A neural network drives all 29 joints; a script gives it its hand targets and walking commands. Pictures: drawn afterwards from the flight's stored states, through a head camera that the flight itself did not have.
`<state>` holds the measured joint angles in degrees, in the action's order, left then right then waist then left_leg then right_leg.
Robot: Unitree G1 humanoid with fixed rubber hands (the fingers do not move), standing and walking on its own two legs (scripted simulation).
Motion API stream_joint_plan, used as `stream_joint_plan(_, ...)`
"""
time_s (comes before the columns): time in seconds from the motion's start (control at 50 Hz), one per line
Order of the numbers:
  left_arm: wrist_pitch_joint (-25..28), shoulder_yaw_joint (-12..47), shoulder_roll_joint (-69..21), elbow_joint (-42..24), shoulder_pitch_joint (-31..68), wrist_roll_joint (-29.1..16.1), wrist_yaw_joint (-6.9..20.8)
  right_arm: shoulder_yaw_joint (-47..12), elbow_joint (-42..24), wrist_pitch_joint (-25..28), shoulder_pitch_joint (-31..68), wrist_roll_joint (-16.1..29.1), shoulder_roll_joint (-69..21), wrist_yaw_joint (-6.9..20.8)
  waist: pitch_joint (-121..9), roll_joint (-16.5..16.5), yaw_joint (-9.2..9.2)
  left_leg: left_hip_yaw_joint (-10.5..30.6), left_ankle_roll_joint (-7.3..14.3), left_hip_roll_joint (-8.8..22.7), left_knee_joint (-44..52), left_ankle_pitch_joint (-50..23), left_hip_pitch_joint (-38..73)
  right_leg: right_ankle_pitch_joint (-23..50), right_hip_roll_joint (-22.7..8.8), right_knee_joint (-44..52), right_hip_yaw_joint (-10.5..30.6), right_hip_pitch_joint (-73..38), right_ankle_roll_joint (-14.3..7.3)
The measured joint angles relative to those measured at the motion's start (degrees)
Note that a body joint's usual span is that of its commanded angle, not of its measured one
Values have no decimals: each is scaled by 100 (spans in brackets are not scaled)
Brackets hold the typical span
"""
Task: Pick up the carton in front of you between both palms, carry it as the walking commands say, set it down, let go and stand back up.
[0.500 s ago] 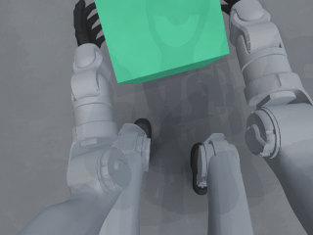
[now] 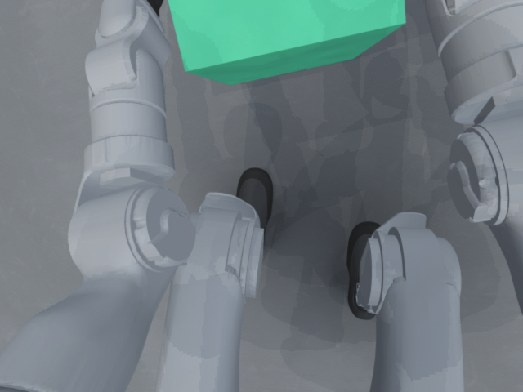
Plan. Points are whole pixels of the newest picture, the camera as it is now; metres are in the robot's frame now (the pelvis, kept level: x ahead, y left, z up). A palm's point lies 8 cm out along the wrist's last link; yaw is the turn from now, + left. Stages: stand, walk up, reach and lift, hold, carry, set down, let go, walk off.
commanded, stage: set down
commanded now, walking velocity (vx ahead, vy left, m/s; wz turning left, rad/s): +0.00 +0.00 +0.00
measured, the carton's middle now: out of the picture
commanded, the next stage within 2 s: none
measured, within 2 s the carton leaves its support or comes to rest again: rests again in 0.64 s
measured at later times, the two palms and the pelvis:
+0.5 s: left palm (147, 5) +0.52 +0.21 -0.18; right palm out of the picture +0.58 -0.08 -0.20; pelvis -0.01 +0.00 -0.01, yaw -1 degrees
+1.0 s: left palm (146, 16) +0.51 +0.23 -0.19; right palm out of the picture +0.58 -0.08 -0.21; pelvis -0.01 +0.00 -0.02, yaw +0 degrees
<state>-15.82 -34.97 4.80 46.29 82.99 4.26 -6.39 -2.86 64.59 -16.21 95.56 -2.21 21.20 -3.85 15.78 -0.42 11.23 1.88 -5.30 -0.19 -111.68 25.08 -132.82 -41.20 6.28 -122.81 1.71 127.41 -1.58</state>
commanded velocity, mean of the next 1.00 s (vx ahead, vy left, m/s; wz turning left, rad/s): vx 0.00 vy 0.00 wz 0.00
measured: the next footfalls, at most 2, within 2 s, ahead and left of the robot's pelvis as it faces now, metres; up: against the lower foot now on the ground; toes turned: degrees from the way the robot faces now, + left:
none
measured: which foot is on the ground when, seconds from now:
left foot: down 0.00-1.00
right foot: down 0.00-1.00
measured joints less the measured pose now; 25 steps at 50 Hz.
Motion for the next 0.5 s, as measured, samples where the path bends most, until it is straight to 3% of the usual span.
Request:
stream_joint_plan(0.16,69,-96,38,337,37,73,97,-42,171,7,-43,20,6,27,-93,-67,-22,-32,26,38,-145,-1,-116,24,54,-143,40,134,40)
stream_joint_plan(0.5,281,-439,256,870,309,437,208,124,402,169,176,-162,-24,412,234,-39,-109,-69,29,86,-235,-47,-12,102,109,-270,76,93,40)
